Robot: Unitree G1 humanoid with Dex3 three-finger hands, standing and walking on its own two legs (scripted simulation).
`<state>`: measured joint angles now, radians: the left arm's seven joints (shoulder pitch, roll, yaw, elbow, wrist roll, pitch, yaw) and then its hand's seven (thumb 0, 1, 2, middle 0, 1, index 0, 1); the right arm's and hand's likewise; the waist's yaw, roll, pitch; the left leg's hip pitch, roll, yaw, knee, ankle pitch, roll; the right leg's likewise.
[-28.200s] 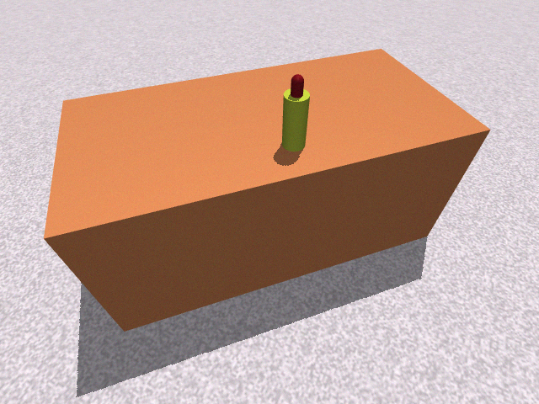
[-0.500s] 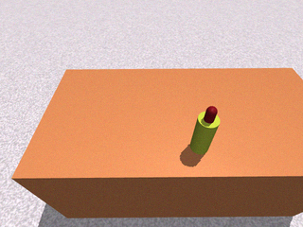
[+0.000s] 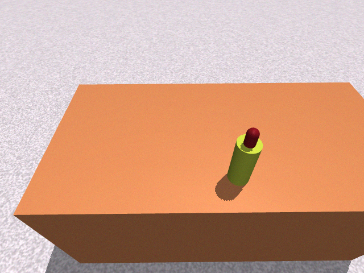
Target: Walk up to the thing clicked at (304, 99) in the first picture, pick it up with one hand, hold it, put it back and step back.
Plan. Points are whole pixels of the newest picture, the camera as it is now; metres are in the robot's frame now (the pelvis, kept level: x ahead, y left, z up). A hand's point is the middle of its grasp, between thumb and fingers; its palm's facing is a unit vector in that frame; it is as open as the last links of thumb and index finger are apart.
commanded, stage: stand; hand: right
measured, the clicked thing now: (245, 155) +0.46 -0.18 -0.07
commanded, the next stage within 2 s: step back in 0.38 s
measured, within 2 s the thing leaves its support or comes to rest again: neither
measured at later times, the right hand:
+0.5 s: hand out of the picture +0.06 -0.26 -0.16, palm faces -0.02 +0.94 -0.35, open 7.4 cm
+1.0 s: hand out of the picture -0.06 -0.23 -0.16, palm faces -0.09 +0.90 -0.42, open 7.4 cm
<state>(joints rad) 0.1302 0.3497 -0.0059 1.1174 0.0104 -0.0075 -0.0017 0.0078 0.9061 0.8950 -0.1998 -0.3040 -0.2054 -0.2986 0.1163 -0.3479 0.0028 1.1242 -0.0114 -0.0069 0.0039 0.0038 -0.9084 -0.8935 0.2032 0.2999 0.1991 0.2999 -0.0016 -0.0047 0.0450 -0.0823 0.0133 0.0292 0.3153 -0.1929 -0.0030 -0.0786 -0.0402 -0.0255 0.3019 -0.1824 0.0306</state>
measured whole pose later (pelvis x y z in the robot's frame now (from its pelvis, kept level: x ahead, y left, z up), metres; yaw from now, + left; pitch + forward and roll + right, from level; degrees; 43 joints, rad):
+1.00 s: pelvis -0.12 +0.03 -0.03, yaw +2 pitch -2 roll -1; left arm 0.03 0.41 0.06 0.87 0.02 0.08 0.03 0.01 0.91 0.89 -0.20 -0.30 -0.21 -0.30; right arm 0.16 -0.35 -0.04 0.95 -0.04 0.04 0.01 0.00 -0.91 -0.89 0.20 0.30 0.20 0.30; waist -0.01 -0.07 0.20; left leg -0.22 -0.03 -0.02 0.65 -0.40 0.03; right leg -0.48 0.00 0.10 0.86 -0.47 0.00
